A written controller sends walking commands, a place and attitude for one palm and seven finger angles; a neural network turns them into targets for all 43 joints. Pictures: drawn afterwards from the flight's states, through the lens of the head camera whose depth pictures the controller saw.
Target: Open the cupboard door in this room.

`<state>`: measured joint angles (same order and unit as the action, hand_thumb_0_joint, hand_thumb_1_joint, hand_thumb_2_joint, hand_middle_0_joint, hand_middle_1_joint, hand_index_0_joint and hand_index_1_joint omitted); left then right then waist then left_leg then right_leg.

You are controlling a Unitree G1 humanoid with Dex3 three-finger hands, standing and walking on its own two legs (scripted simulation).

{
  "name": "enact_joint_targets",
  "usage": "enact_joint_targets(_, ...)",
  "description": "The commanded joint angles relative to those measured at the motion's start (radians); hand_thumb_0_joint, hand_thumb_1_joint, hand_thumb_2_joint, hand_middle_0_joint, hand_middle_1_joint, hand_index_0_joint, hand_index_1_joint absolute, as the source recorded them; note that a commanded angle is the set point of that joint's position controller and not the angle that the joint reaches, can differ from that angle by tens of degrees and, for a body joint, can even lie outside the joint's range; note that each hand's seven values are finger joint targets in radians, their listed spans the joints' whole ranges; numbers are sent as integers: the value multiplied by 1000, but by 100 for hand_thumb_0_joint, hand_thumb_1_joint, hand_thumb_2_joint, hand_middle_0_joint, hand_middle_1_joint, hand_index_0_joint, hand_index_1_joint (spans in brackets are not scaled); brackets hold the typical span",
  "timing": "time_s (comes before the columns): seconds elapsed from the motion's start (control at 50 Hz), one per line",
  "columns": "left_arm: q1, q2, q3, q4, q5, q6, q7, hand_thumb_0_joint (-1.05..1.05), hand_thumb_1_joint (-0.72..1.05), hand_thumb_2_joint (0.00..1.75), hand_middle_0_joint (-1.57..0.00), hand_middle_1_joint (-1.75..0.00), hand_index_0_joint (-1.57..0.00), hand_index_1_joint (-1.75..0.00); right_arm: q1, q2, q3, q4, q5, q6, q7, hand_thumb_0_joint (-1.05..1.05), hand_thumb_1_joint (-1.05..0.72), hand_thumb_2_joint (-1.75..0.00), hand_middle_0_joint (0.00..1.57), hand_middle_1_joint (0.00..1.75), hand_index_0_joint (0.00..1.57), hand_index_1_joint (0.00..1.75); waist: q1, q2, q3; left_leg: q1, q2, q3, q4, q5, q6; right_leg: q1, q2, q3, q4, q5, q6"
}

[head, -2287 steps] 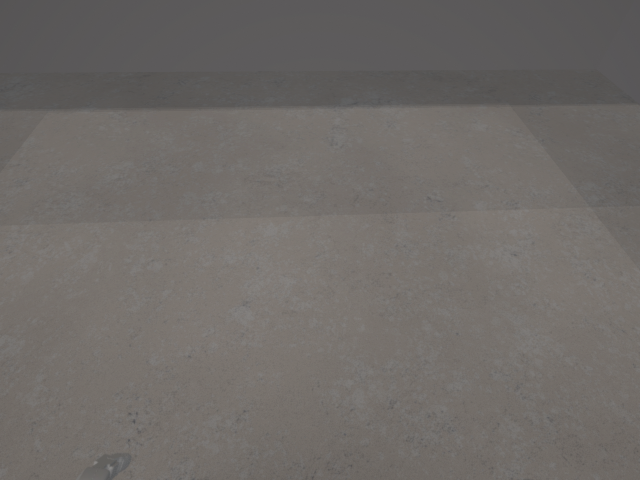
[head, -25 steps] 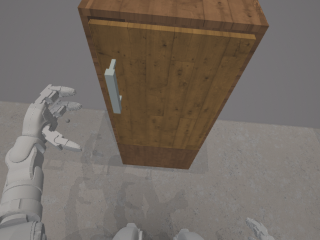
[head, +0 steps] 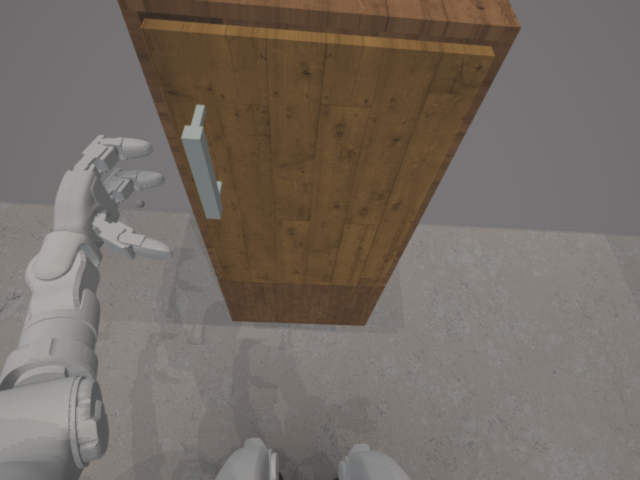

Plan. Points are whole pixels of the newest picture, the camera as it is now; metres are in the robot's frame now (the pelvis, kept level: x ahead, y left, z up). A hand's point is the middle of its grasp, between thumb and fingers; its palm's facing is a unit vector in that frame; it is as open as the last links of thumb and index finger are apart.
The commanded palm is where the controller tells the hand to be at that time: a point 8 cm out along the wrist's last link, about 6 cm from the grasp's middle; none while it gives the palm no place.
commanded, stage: move the hooked fingers beside the handle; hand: left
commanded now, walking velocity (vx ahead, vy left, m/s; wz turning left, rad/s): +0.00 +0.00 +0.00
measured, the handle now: (207, 166) +0.51 +0.14 +0.05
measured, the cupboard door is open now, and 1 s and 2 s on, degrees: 0 0 0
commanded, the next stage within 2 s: slide the fingers in behind the handle in 1.00 s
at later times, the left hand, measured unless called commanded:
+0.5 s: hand (153, 191) +0.46 +0.20 +0.06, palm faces -0.03 -1.00 -0.03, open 14.0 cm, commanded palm +0.43 +0.25 +0.06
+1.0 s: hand (154, 195) +0.45 +0.19 +0.07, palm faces -0.05 -1.00 -0.02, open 14.0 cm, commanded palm +0.42 +0.24 +0.06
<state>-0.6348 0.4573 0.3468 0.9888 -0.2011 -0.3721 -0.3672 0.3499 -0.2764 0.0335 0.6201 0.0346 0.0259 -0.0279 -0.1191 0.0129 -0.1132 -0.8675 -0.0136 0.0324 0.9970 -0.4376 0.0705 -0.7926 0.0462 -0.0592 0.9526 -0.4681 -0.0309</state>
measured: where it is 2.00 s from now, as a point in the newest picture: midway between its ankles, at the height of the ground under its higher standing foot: outside the picture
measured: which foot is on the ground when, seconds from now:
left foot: down 0.00-1.00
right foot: down 0.00-1.00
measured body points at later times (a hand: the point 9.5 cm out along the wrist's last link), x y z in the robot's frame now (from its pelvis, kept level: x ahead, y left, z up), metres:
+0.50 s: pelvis +0.01 +0.00 +0.00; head +0.11 +0.01 +0.44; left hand +0.45 +0.25 +0.06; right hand +0.03 -0.27 -0.11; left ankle +0.02 +0.07 -0.68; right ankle -0.01 -0.11 -0.68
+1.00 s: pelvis +0.00 -0.01 -0.01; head +0.09 +0.01 +0.43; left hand +0.45 +0.25 +0.07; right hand +0.05 -0.27 -0.12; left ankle +0.02 +0.07 -0.68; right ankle -0.01 -0.11 -0.68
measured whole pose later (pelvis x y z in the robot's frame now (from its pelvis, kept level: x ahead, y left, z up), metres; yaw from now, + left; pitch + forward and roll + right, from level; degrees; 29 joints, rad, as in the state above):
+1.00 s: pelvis +0.00 -0.01 -0.01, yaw +0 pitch +18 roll -3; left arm -0.69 0.44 0.32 1.03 -0.18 -0.43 -0.33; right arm 0.34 -0.27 0.03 0.61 0.03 0.07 -0.01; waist -0.12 0.02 -0.12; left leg -0.90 -0.01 0.02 1.03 -0.45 0.06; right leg -0.82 0.05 -0.07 0.98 -0.48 -0.04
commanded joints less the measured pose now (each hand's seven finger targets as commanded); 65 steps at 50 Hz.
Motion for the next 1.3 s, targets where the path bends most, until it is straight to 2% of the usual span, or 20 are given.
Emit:
enact_joint_targets(0.0,-415,249,39,-174,-8,-88,7,0,-50,30,-30,-120,-30,-120,89,-171,-65,-83,-3,-24,-15,0,-90,-90,20,30,20,30,-3,75,-367,334,36,-107,-96,318,-36,41,-4,45,-103,267,2)
enact_joint_targets(0.12,-539,288,51,-119,5,-119,11,0,-50,30,-30,-120,-30,-120,118,-181,-66,-52,-6,-18,-16,0,-90,-90,20,30,20,30,-32,99,-406,323,40,-116,-64,298,-34,-1,-2,52,-83,243,3)
enact_joint_targets(0.22,-459,292,71,-136,11,-94,13,0,-50,30,-30,-120,-30,-120,142,-179,-71,-63,-13,-3,-6,0,-90,-90,20,30,20,30,5,139,-510,402,41,-118,-55,447,-42,35,0,44,-67,343,-1)
enact_joint_targets(0.32,-391,291,78,-151,8,-64,24,0,-50,30,-30,-120,-30,-120,135,-169,-68,-98,-5,20,0,0,-90,-90,20,30,20,30,6,58,-442,303,35,-89,-72,411,-27,109,4,51,-84,388,10)
enact_joint_targets(0.36,-367,321,108,-201,11,-79,35,0,-50,30,-30,-120,-30,-120,137,-169,-69,-110,-7,23,1,0,-90,-90,20,30,20,30,25,93,-466,331,33,-86,-76,447,-30,128,7,52,-80,411,5)
enact_joint_targets(0.42,-340,274,84,-290,1,-106,44,0,-50,30,-30,-120,-30,-120,126,-160,-76,-116,-5,21,5,0,-90,-90,20,30,20,30,25,104,-487,396,38,-91,-82,478,-35,123,9,49,-91,413,4)
enact_joint_targets(0.44,-351,227,38,-292,-2,-110,43,0,-50,30,-30,-120,-30,-120,122,-154,-74,-115,-3,20,5,0,-90,-90,20,30,20,30,4,112,-462,404,40,-92,-79,495,-32,99,11,47,-93,418,3)
enact_joint_targets(0.52,-349,176,4,-233,-8,-96,36,0,-50,30,-30,-120,-30,-120,117,-157,-78,-92,0,21,7,0,-90,-90,20,30,20,30,-10,82,-399,379,39,-95,-87,420,-33,68,9,43,-105,366,6)
enact_joint_targets(0.62,-371,177,-4,-187,-8,-85,30,0,-50,30,-30,-120,-30,-120,104,-161,-74,-83,2,22,2,0,-90,-90,20,30,20,30,-10,69,-350,349,34,-94,-86,364,-32,48,2,45,-109,330,4)
enact_joint_targets(0.7,-413,212,25,-230,-3,-122,46,0,-50,30,-30,-120,-30,-120,93,-158,-71,-92,0,17,-1,0,-90,-90,20,30,20,30,2,81,-417,372,31,-100,-81,377,-35,71,0,51,-93,336,3)
enact_joint_targets(0.8,-454,251,41,-183,15,-135,55,0,-50,30,-30,-120,-30,-120,88,-164,-66,-84,0,14,-5,0,-90,-90,20,30,20,30,-6,82,-399,348,33,-108,-79,331,-37,48,2,51,-89,289,3)
enact_joint_targets(0.86,-476,197,-12,-174,20,-130,40,0,-50,30,-30,-120,-30,-120,88,-162,-66,-83,0,11,-4,0,-90,-90,20,30,20,30,-14,125,-425,387,33,-111,-75,341,-40,23,2,49,-87,284,0)
enact_joint_targets(0.94,-427,158,-27,-158,-3,-109,30,0,-50,30,-30,-120,-30,-120,89,-163,-68,-88,0,11,-1,0,-90,-90,20,30,20,30,-9,102,-419,384,32,-113,-78,353,-38,27,4,42,-93,290,-3)
enact_joint_targets(1.0,-431,198,5,-120,-7,-92,34,0,-50,30,-30,-120,-30,-120,94,-172,-67,-86,2,17,-3,0,-90,-90,20,30,20,30,-12,33,-373,305,30,-105,-83,291,-31,44,2,48,-101,270,5)
enact_joint_targets(1.04,-456,191,0,-132,-3,-98,41,0,-50,30,-30,-120,-30,-120,95,-167,-66,-89,1,15,-4,0,-90,-90,20,30,20,30,-14,45,-369,292,27,-102,-78,290,-28,44,2,49,-94,270,3)
enact_joint_targets(1.06,-435,264,63,-136,4,-103,49,0,-50,30,-30,-120,-30,-120,103,-175,-68,-88,-2,16,-5,0,-90,-90,20,30,20,30,7,42,-400,292,27,-99,-79,294,-30,69,2,56,-92,277,4)
enact_joint_targets(1.08,-444,272,59,-170,7,-114,51,0,-50,30,-30,-120,-30,-120,99,-171,-67,-96,-1,16,-5,0,-90,-90,20,30,20,30,5,65,-419,301,26,-95,-79,305,-30,79,1,60,-90,288,4)
enact_joint_targets(1.16,-453,190,-2,-205,12,-143,57,0,-50,30,-30,-120,-30,-120,98,-156,-68,-87,-3,12,2,0,-90,-90,20,30,20,30,-6,115,-438,370,34,-102,-71,338,-37,32,7,51,-86,287,1)
enact_joint_targets(1.18,-446,230,36,-196,7,-143,62,0,-50,30,-30,-120,-30,-120,104,-163,-70,-80,-5,13,3,0,-90,-90,20,30,20,30,2,100,-427,354,34,-105,-73,333,-38,44,7,51,-87,285,0)
enact_joint_targets(1.28,-420,210,19,-183,6,-119,61,0,-50,30,-30,-120,-30,-120,105,-162,-71,-84,-1,14,1,0,-90,-90,20,30,20,30,1,87,-424,329,30,-93,-80,326,-34,76,5,54,-93,306,3)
